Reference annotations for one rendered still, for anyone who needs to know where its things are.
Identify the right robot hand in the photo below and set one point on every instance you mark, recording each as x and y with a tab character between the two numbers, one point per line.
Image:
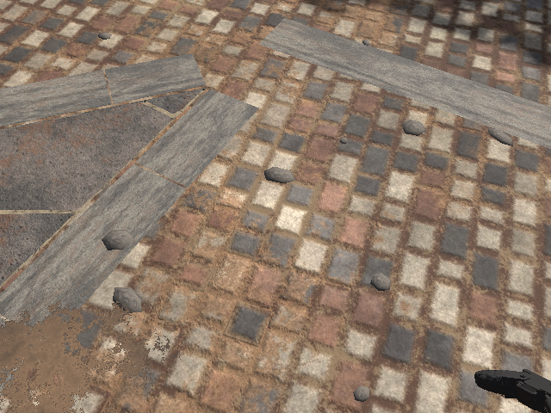
527	387

